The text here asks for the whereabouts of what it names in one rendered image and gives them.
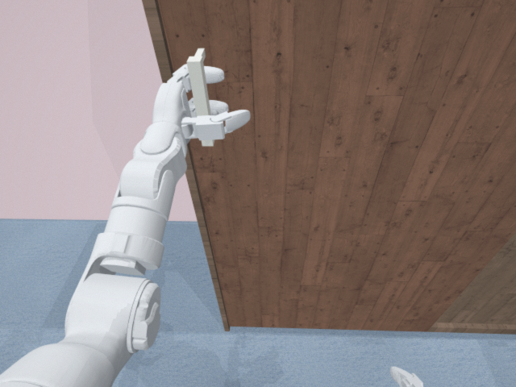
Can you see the left robot forearm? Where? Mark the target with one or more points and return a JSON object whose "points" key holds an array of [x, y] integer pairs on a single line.
{"points": [[132, 240]]}

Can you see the handle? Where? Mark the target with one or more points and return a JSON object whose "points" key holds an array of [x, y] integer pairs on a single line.
{"points": [[199, 88]]}

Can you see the robot left upper arm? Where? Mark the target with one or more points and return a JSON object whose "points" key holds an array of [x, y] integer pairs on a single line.
{"points": [[111, 318]]}

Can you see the wardrobe door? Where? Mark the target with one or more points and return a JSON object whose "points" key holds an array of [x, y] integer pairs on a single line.
{"points": [[491, 297], [376, 176]]}

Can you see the robot left hand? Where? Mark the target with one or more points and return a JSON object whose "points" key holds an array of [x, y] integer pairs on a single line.
{"points": [[172, 106]]}

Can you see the robot right hand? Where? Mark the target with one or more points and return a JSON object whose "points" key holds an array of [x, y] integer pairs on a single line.
{"points": [[405, 379]]}

